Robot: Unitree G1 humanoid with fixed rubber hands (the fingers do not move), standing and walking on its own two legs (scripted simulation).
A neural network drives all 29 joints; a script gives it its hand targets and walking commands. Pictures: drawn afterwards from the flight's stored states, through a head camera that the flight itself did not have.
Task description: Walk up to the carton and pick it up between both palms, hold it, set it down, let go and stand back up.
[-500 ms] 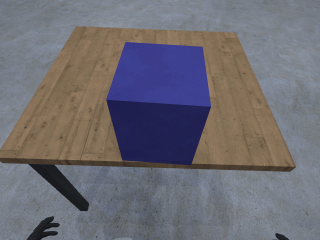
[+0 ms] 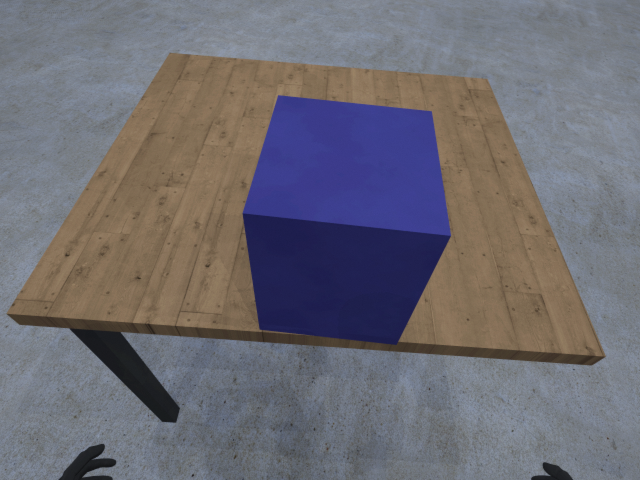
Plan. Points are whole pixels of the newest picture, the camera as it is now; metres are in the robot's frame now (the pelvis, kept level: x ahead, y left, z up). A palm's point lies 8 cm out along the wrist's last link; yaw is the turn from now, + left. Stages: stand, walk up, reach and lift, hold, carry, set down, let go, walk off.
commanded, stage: walk up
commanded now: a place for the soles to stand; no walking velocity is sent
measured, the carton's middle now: (340, 226) +0.42 -0.01 +0.07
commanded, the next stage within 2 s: reach and lift in 1.50 s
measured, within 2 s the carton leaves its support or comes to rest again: neither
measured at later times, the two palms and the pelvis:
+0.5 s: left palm out of the picture +0.10 +0.33 -0.10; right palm out of the picture +0.11 -0.29 -0.10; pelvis +0.00 +0.01 +0.01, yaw +1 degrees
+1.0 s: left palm out of the picture +0.07 +0.33 -0.11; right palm out of the picture +0.13 -0.27 -0.09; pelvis +0.01 +0.02 +0.01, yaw +2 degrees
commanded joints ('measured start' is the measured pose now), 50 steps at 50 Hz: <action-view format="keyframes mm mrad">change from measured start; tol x4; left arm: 1 -53 189 35 -57 2 -18 8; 25 -87 196 12 -4 -7 -49 36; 50 -27 184 -5 45 -12 -56 39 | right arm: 1 -22 -223 -45 -49 5 -8 -7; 9 -23 -224 -48 -42 4 -1 -5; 11 -98 -187 -36 -53 -7 20 22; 50 -99 -182 -42 17 3 22 27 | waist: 1 -8 27 -105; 9 -15 5 -60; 10 2 91 -61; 13 -10 12 -63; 22 -2 -21 -116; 35 9 81 -85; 50 5 36 -117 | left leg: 1 40 83 -65 -69 293 72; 9 10 72 -74 -98 219 69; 18 80 72 -87 -122 340 51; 35 32 90 -170 -258 192 49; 50 110 76 -129 -217 340 39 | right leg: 1 37 -138 137 -133 117 -46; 9 18 -140 132 -156 16 -48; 12 32 -182 165 -207 88 -34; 18 92 -157 108 -176 187 -16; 26 97 -153 105 -209 70 -22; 35 132 -120 95 -193 48 -11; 50 137 -144 94 -211 174 -4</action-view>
